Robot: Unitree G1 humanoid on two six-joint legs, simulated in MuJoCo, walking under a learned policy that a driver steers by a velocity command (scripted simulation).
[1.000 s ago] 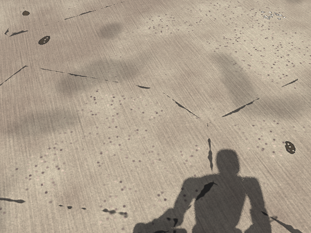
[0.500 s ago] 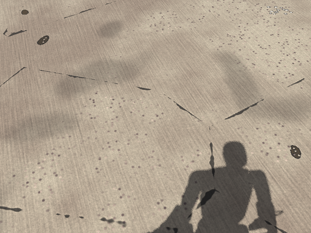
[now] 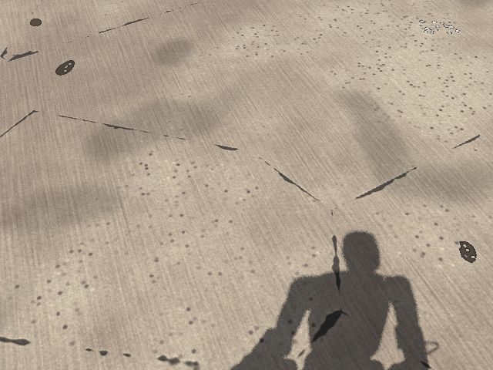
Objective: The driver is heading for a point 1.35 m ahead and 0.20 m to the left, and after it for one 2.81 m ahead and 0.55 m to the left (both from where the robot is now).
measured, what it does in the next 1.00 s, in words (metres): lifts its right foot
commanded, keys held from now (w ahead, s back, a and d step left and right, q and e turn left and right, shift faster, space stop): no key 0.60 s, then w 0.40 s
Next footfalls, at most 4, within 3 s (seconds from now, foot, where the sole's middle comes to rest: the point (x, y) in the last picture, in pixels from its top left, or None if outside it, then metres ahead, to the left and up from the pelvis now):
1.38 right None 0.46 -0.10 -0.77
1.94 left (207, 285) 0.75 0.15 -0.77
2.50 right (280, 202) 1.07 -0.09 -0.77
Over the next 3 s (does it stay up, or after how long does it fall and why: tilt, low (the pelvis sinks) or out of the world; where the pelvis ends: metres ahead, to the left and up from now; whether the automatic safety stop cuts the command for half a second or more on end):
stays up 1.16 0.03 -0.01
